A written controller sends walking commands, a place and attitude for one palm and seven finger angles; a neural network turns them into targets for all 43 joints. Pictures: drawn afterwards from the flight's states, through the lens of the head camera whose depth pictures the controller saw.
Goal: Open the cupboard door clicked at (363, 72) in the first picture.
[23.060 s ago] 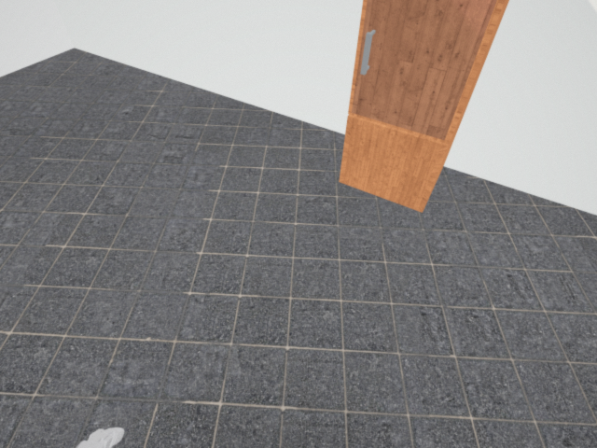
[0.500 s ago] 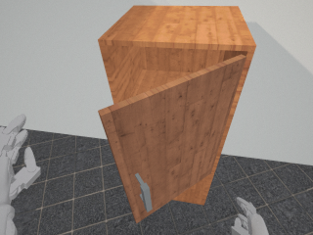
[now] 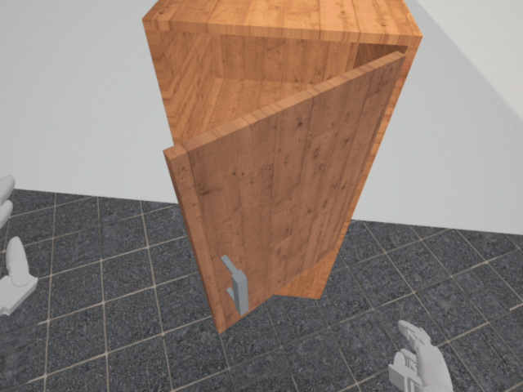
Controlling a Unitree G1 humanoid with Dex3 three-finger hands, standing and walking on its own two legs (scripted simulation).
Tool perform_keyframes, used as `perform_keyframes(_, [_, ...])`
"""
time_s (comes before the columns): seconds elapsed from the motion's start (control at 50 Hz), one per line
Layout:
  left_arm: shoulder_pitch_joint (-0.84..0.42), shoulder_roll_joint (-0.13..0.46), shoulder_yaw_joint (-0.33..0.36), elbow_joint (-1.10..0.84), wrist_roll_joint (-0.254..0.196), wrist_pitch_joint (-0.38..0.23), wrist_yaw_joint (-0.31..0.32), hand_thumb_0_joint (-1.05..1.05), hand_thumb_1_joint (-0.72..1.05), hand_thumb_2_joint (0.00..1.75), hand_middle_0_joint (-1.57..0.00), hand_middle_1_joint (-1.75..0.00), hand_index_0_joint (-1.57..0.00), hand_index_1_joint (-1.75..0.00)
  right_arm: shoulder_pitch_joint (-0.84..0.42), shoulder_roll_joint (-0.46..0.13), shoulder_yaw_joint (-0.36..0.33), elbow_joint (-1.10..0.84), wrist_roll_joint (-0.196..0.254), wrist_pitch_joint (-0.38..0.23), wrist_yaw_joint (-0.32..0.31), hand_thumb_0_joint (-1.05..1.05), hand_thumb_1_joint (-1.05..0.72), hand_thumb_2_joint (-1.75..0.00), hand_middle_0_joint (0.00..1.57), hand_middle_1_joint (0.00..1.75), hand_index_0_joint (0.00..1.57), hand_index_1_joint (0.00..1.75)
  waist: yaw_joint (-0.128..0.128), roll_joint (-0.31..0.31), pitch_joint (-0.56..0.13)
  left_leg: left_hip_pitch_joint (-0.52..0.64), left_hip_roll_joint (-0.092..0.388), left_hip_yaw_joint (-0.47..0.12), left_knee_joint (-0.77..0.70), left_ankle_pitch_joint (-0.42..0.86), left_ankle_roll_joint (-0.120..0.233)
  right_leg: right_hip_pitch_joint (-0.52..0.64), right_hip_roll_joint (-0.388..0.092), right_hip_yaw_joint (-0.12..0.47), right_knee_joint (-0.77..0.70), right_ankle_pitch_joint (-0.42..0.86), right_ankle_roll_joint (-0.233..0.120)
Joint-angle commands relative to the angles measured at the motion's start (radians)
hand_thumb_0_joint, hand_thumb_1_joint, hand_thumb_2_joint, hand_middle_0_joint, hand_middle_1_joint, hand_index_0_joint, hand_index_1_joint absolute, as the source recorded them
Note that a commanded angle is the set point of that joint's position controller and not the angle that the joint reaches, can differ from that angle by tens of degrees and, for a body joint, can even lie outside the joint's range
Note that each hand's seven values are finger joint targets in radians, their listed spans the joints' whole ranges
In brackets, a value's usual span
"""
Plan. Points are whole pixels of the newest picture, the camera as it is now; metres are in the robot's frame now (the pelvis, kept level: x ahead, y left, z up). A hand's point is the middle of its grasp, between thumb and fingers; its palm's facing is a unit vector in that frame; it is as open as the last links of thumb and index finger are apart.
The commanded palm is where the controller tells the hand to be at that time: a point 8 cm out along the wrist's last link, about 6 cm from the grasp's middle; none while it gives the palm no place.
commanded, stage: step back with the hand held close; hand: left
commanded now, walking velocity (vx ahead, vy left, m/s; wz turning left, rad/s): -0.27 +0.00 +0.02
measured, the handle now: (234, 286) +0.31 +0.07 -0.08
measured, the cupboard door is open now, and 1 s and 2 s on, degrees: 43 43 43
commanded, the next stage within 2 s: stop stepping back and stand still in 0.62 s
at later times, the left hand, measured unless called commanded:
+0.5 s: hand out of the picture +0.07 +0.29 +0.15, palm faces +0.50 -0.73 -0.47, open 7.4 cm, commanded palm +0.01 +0.33 +0.18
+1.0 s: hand out of the picture -0.05 +0.26 +0.16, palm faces +0.38 -0.79 -0.49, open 7.4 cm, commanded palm -0.10 +0.31 +0.18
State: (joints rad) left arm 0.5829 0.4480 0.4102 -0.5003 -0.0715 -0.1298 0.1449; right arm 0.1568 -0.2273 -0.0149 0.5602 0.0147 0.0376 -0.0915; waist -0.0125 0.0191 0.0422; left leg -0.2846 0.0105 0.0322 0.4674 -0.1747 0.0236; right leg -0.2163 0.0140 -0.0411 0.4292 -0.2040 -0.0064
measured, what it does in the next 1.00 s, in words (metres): walks backwards: right foot, then left foot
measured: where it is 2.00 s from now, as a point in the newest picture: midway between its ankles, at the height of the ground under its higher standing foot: outside the picture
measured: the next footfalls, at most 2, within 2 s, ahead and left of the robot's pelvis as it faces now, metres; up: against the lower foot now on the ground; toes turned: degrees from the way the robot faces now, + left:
right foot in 0.34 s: -0.05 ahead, -0.10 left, +0.00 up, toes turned +11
left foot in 0.54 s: +0.02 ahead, +0.11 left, +0.00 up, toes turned +8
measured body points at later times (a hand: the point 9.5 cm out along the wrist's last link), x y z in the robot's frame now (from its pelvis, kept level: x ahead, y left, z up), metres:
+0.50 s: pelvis -0.09 +0.01 -0.01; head -0.06 +0.03 +0.44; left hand +0.03 +0.33 +0.18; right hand +0.12 -0.20 -0.10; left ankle +0.01 +0.11 -0.73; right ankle -0.09 -0.11 -0.74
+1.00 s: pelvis -0.23 +0.00 -0.02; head -0.22 +0.03 +0.43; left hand -0.08 +0.30 +0.19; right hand -0.06 -0.23 -0.10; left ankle -0.11 +0.10 -0.71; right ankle -0.36 -0.07 -0.74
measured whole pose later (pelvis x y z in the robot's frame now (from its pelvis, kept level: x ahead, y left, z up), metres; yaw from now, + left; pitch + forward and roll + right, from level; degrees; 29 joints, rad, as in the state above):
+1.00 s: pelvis -0.23 +0.00 -0.02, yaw +2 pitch +3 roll -1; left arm 0.67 0.48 0.44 -0.66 -0.09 -0.16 0.14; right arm 0.21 -0.19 0.01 0.65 -0.01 -0.05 -0.04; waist 0.01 -0.04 -0.03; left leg -0.64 0.00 0.04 0.81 -0.22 -0.03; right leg -0.05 0.09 -0.07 0.43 -0.43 -0.08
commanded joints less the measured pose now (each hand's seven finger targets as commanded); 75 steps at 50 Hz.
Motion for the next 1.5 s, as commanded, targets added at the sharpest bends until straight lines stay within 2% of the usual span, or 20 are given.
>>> perform_keyframes(0.0, [0.004, 0.137, 0.112, -0.171, 0.006, -0.055, 0.028, 0.0, 0.9, 0.9, -0.2, -0.3, -0.2, -0.3, -0.089, -0.122, -0.041, -0.166, 0.0, -0.059, 0.0, 0.0, -0.9, -0.9, 0.2, 0.3, 0.2, 0.3, 0.01, 0.009, -0.14, -0.021, 0.059, -0.076, -0.074, 0.049, 0.01, 0.056, -0.053, 0.067, -0.056, 0.131, 0.019])
perform_keyframes(0.22, [-0.073, 0.158, 0.167, -0.257, 0.063, -0.111, 0.035, 0.0, 0.9, 0.9, -0.2, -0.3, -0.2, -0.3, -0.076, -0.14, -0.041, -0.177, -0.019, -0.126, -0.005, 0.0, -0.9, -0.9, 0.2, 0.3, 0.2, 0.3, 0.025, 0.25, -0.104, -0.503, 0.2, -0.284, -0.333, -0.591, 0.103, 0.334, 0.078, 0.029, 0.299, -0.025, 0.031])
perform_keyframes(0.32, [-0.004, 0.157, 0.185, -0.242, 0.047, -0.121, 0.019, 0.0, 0.9, 0.9, -0.2, -0.3, -0.2, -0.3, -0.059, -0.128, -0.05, -0.156, -0.028, -0.153, 0.017, 0.0, -0.9, -0.9, 0.2, 0.3, 0.2, 0.3, 0.015, 0.155, -0.072, -0.38, 0.161, -0.211, -0.204, -0.469, 0.074, 0.177, 0.063, 0.081, 0.129, -0.108, -0.008])
perform_keyframes(0.4, [-0.031, 0.133, 0.111, -0.229, 0.013, -0.142, 0.022, 0.0, 0.9, 0.9, -0.2, -0.3, -0.2, -0.3, -0.024, -0.096, -0.05, -0.099, -0.013, -0.145, 0.036, 0.0, -0.9, -0.9, 0.2, 0.3, 0.2, 0.3, -0.012, -0.139, -0.201, 0.139, 0.008, -0.018, 0.204, -0.013, -0.026, -0.224, -0.161, 0.307, -0.132, 0.2, -0.059])
perform_keyframes(0.5, [-0.17, 0.192, 0.117, -0.244, 0.031, -0.128, 0.031, 0.0, 0.9, 0.9, -0.2, -0.3, -0.2, -0.3, -0.07, -0.095, -0.04, -0.099, -0.014, -0.132, 0.007, 0.0, -0.9, -0.9, 0.2, 0.3, 0.2, 0.3, -0.013, -0.082, -0.128, 0.114, 0.017, -0.027, 0.088, 0.112, -0.022, -0.18, -0.124, 0.242, -0.046, 0.421, -0.021])
perform_keyframes(0.56, [-0.198, 0.201, 0.132, -0.242, 0.035, -0.128, 0.031, 0.0, 0.9, 0.9, -0.2, -0.3, -0.2, -0.3, -0.065, -0.11, -0.039, -0.096, -0.017, -0.135, -0.003, 0.0, -0.9, -0.9, 0.2, 0.3, 0.2, 0.3, 0.007, 0.132, -0.187, 0.15, 0.191, -0.155, -0.091, 0.523, 0.03, -0.085, 0.049, 0.1, 0.163, 0.098, 0.033])
perform_keyframes(0.64, [-0.115, 0.151, 0.143, -0.259, 0.022, -0.131, 0.019, 0.0, 0.9, 0.9, -0.2, -0.3, -0.2, -0.3, -0.077, -0.101, -0.054, -0.109, -0.043, -0.168, 0.026, 0.0, -0.9, -0.9, 0.2, 0.3, 0.2, 0.3, 0.021, 0.179, -0.197, -0.135, 0.351, -0.304, -0.304, -0.089, 0.136, 0.006, 0.076, 0.135, 0.655, -0.293, 0.014])
perform_keyframes(0.84, [0.053, 0.162, 0.147, -0.349, -0.015, -0.068, 0.024, 0.0, 0.9, 0.9, -0.2, -0.3, -0.2, -0.3, -0.055, -0.076, -0.028, -0.123, -0.025, -0.171, 0.049, 0.0, -0.9, -0.9, 0.2, 0.3, 0.2, 0.3, 0.02, 0.255, -0.223, -0.013, 0.053, 0.004, -0.29, -0.334, -0.139, 0.164, 0.125, -0.136, -0.103, -0.394, -0.059])
perform_keyframes(0.88, [0.049, 0.225, 0.19, -0.376, -0.011, -0.077, 0.021, 0.0, 0.9, 0.9, -0.2, -0.3, -0.2, -0.3, -0.023, -0.074, -0.028, -0.088, -0.023, -0.147, 0.048, 0.0, -0.9, -0.9, 0.2, 0.3, 0.2, 0.3, 0.008, -0.111, -0.178, 0.133, -0.01, 0.03, 0.268, -0.091, -0.071, -0.19, -0.182, 0.18, -0.309, -0.211, -0.123])
perform_keyframes(0.94, [-0.016, 0.295, 0.267, -0.334, -0.019, -0.093, 0.043, 0.0, 0.9, 0.9, -0.2, -0.3, -0.2, -0.3, -0.034, -0.082, -0.012, -0.072, -0.03, -0.143, 0.058, 0.0, -0.9, -0.9, 0.2, 0.3, 0.2, 0.3, 0.004, -0.128, -0.202, -0.18, 0.03, -0.046, 0.603, -0.09, -0.057, -0.083, -0.384, 0.303, -0.294, -0.092, -0.23])
perform_keyframes(1.02, [-0.151, 0.166, 0.135, -0.106, 0.005, -0.086, 0.032, 0.0, 0.9, 0.9, -0.2, -0.3, -0.2, -0.3, -0.072, -0.092, -0.017, -0.051, 0.003, -0.171, 0.013, 0.0, -0.9, -0.9, 0.2, 0.3, 0.2, 0.3, 0.001, -0.062, 0.04, -0.229, 0.032, 0.014, 0.295, -0.102, -0.018, 0.025, -0.26, 0.205, -0.142, 0.294, -0.108])
perform_keyframes(1.08, [-0.279, 0.124, 0.059, -0.023, 0.033, -0.1, 0.036, 0.0, 0.9, 0.9, -0.2, -0.3, -0.2, -0.3, -0.013, -0.104, -0.014, -0.014, -0.003, -0.202, -0.006, 0.0, -0.9, -0.9, 0.2, 0.3, 0.2, 0.3, -0.022, -0.063, -0.041, 0.05, -0.055, 0.098, 0.014, -0.055, 0.04, 0.057, -0.177, 0.088, 0.105, 0.526, -0.026])
perform_keyframes(1.12, [-0.288, 0.128, 0.051, -0.073, 0.035, -0.114, 0.035, 0.0, 0.9, 0.9, -0.2, -0.3, -0.2, -0.3, -0.001, -0.14, -0.03, -0.038, 0.004, -0.215, -0.003, 0.0, -0.9, -0.9, 0.2, 0.3, 0.2, 0.3, -0.028, 0.128, -0.157, 0.371, 0.146, -0.18, 0.015, 0.318, 0.158, -0.177, -0.062, 0.001, 0.456, 0.351, 0.079])
perform_keyframes(1.16, [-0.268, 0.189, 0.104, -0.201, 0.041, -0.133, 0.039, 0.0, 0.9, 0.9, -0.2, -0.3, -0.2, -0.3, 0.025, -0.099, -0.018, -0.038, -0.031, -0.227, 0.023, 0.0, -0.9, -0.9, 0.2, 0.3, 0.2, 0.3, -0.022, 0.164, -0.167, 0.376, 0.342, -0.555, -0.094, 0.464, 0.29, -0.384, 0.004, 0.087, 0.718, -0.345, 0.032])
perform_keyframes(1.2, [-0.153, 0.186, 0.12, -0.279, 0.036, -0.121, 0.021, 0.0, 0.9, 0.9, -0.2, -0.3, -0.2, -0.3, -0.022, -0.1, -0.027, -0.029, -0.024, -0.243, 0.043, 0.0, -0.9, -0.9, 0.2, 0.3, 0.2, 0.3, 0.001, 0.013, -0.08, 0.041, 0.295, -0.406, -0.19, 0.208, 0.208, -0.221, -0.045, 0.099, 0.657, -0.292, 0.014])
perform_keyframes(1.3, [0.116, 0.198, 0.234, -0.264, 0.028, -0.138, 0.045, 0.0, 0.9, 0.9, -0.2, -0.3, -0.2, -0.3, -0.043, -0.079, -0.019, -0.072, -0.016, -0.228, 0.037, 0.0, -0.9, -0.9, 0.2, 0.3, 0.2, 0.3, 0.016, 0.299, -0.07, -0.279, 0.198, -0.132, -0.321, -0.416, 0.1, 0.07, -0.014, -0.048, 0.428, -0.184, 0.01])
perform_keyframes(1.36, [0.073, 0.148, 0.206, -0.122, 0.029, -0.13, 0.048, 0.0, 0.9, 0.9, -0.2, -0.3, -0.2, -0.3, -0.017, -0.089, -0.031, -0.076, -0.02, -0.203, 0.019, 0.0, -0.9, -0.9, 0.2, 0.3, 0.2, 0.3, 0.01, 0.217, -0.06, -0.368, 0.186, -0.084, -0.253, -0.546, 0.06, 0.208, 0.018, -0.112, 0.271, -0.225, -0.003])
perform_keyframes(1.4, [0.003, 0.122, 0.164, -0.031, 0.038, -0.112, 0.042, 0.0, 0.9, 0.9, -0.2, -0.3, -0.2, -0.3, -0.016, -0.096, -0.044, -0.061, -0.017, -0.192, 0.01, 0.0, -0.9, -0.9, 0.2, 0.3, 0.2, 0.3, 0.015, 0.028, -0.035, -0.388, 0.112, -0.012, -0.027, -0.518, 0.021, 0.22, -0.01, -0.048, 0.054, -0.265, -0.024])
perform_keyframes(1.44, [-0.077, 0.125, 0.106, -0.004, 0.037, -0.09, 0.027, 0.0, 0.9, 0.9, -0.2, -0.3, -0.2, -0.3, -0.051, -0.106, -0.049, -0.075, -0.015, -0.186, 0.016, 0.0, -0.9, -0.9, 0.2, 0.3, 0.2, 0.3, 0.017, -0.358, 0.042, -0.42, -0.015, -0.032, 0.554, -0.339, -0.01, -0.034, -0.375, 0.628, -0.329, -0.52, -0.168])
perform_keyframes(1.48, [-0.199, 0.106, 0.076, 0.035, 0.046, -0.128, 0.019, 0.0, 0.9, 0.9, -0.2, -0.3, -0.2, -0.3, 0.006, -0.107, -0.039, -0.009, -0.021, -0.209, 0.027, 0.0, -0.9, -0.9, 0.2, 0.3, 0.2, 0.3, -0.025, -0.203, -0.02, -0.35, 0.02, -0.073, 0.683, -0.172, -0.029, -0.033, -0.355, 0.466, -0.268, -0.27, -0.114])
